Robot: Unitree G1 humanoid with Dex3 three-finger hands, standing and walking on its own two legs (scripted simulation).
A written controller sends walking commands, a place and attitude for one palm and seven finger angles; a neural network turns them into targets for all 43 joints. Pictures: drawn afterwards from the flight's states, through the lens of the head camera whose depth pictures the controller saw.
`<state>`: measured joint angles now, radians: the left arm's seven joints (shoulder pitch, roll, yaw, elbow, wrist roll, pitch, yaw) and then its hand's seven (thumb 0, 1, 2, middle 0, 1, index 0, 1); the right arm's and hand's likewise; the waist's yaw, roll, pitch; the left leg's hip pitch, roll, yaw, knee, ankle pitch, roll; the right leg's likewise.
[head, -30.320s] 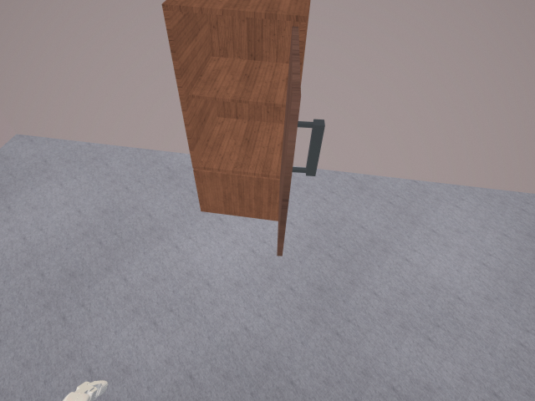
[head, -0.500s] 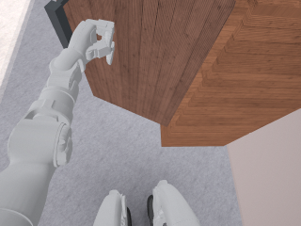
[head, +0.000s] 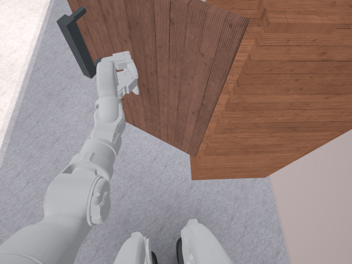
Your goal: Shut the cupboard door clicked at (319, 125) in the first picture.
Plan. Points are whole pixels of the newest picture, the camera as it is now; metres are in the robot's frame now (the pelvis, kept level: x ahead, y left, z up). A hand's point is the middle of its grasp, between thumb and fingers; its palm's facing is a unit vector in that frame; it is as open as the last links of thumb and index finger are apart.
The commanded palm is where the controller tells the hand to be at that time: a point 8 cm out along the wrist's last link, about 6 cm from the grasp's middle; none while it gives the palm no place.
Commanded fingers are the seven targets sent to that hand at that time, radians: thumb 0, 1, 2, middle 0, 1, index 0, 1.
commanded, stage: pull the fist back off the door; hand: left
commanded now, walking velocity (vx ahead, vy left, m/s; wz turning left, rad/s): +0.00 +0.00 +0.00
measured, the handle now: (85, 45) +0.62 +0.15 +0.06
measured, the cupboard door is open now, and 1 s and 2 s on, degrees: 59 59 59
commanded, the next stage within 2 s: draw the hand back to the body in 0.50 s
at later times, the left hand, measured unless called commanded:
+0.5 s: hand (132, 106) +0.43 +0.04 +0.08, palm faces +0.00 -1.00 -0.02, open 3.2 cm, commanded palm +0.42 +0.10 +0.07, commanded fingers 0.00 0.90 0.90 -1.30 -1.50 -1.30 -1.50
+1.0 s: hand (80, 131) +0.36 +0.12 +0.13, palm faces +0.03 -1.00 +0.00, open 3.1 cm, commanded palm +0.32 +0.17 +0.14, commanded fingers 0.00 0.90 0.90 -1.30 -1.50 -1.30 -1.50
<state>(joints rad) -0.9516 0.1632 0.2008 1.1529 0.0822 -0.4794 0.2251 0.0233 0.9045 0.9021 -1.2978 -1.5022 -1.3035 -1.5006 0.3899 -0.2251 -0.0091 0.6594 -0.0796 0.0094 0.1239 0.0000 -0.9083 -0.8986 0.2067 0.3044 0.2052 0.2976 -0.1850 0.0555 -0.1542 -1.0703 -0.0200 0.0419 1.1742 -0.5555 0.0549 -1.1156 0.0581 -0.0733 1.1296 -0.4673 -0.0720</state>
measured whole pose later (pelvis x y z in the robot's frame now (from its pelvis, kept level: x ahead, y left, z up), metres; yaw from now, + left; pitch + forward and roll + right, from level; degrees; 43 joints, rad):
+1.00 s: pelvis +0.01 +0.00 +0.06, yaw +0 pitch +10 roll +0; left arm -0.21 0.13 0.02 0.44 -0.15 -0.33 0.04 0.02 0.90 0.90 -1.30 -1.50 -1.31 -1.50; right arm 0.33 -0.25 0.00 0.57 0.04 0.03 0.01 0.01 -0.91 -0.90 0.21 0.30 0.20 0.30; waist -0.03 0.04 -0.11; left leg -0.58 -0.04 0.04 0.84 -0.44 0.06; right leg -0.63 0.06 -0.05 0.82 -0.37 -0.06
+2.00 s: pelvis +0.02 +0.03 +0.10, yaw +2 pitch -4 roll -1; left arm 0.46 0.34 0.35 -0.37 -0.07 -0.07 0.11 0.02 0.89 0.90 -0.26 -0.36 -0.26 -0.36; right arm 0.22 -0.25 0.01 0.62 0.03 -0.07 -0.06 0.01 -0.91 -0.90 0.21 0.30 0.20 0.30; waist 0.07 0.08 0.00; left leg -0.09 -0.08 0.01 0.44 -0.28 0.09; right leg -0.13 0.03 -0.05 0.42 -0.22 -0.02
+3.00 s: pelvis -0.05 +0.05 +0.08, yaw +0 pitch -1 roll -1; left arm 0.50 0.40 0.43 -0.45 -0.02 -0.17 0.13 0.02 0.89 0.89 -0.21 -0.30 -0.22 -0.30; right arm 0.24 -0.24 -0.01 0.52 0.01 0.03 -0.09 0.01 -0.90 -0.90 0.21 0.30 0.21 0.30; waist 0.00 0.02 -0.03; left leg -0.35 -0.08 0.07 0.66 -0.30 0.13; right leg -0.39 0.04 0.03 0.64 -0.23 0.01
